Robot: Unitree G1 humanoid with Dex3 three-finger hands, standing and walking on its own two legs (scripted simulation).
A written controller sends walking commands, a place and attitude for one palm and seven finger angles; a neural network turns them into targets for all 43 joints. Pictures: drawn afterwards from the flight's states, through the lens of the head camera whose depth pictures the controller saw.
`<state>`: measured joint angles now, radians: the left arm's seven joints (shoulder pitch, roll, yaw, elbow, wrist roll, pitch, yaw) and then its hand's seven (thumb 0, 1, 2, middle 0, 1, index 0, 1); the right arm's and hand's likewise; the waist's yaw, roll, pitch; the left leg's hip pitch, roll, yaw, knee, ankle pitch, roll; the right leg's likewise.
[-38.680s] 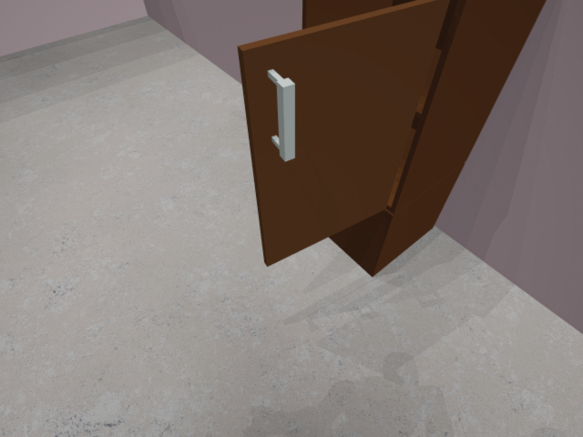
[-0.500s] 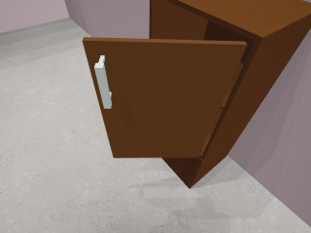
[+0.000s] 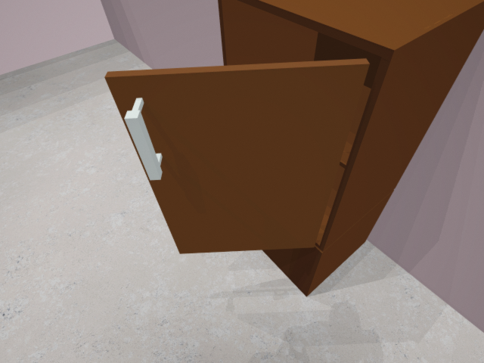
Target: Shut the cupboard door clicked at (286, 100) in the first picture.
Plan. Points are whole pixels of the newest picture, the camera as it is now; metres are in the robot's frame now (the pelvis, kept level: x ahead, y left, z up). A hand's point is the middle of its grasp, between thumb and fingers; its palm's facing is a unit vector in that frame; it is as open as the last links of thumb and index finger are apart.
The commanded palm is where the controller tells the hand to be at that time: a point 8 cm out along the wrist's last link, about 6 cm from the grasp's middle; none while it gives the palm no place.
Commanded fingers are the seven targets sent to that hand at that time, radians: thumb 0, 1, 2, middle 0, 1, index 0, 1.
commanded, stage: look again from close up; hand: left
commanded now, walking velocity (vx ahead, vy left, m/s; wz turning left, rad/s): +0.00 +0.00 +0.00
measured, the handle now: (147, 140) +0.45 +0.20 +0.14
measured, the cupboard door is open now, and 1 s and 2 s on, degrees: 53 53 53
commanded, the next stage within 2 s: raise the hand and make a fist in 1.46 s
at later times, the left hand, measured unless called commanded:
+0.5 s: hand out of the picture +0.02 +0.15 -0.17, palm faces +0.02 -0.98 -0.22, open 7.3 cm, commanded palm none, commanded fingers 0.00 0.90 0.90 -0.20 -0.30 -0.20 -0.30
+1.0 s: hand out of the picture +0.01 +0.15 -0.17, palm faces +0.03 -0.98 -0.20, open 7.3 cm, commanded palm none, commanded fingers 0.00 0.90 0.90 -0.20 -0.30 -0.20 -0.30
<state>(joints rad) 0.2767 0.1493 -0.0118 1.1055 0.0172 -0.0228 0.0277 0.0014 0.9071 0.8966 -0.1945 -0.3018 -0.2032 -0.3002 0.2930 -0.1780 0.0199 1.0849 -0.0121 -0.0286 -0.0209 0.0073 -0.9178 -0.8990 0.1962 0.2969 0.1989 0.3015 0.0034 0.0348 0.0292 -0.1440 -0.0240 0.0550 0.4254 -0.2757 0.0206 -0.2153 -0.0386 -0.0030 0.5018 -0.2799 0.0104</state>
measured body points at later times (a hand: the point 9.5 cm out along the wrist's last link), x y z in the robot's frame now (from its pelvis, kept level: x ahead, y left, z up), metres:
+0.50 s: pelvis +0.01 -0.03 +0.00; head +0.03 -0.04 +0.45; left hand +0.02 +0.21 -0.15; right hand +0.03 -0.25 -0.16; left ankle -0.03 +0.11 -0.74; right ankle -0.01 -0.12 -0.74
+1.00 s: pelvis +0.01 -0.02 +0.00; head +0.03 -0.03 +0.45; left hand +0.01 +0.20 -0.15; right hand +0.01 -0.24 -0.16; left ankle -0.03 +0.11 -0.74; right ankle -0.01 -0.12 -0.74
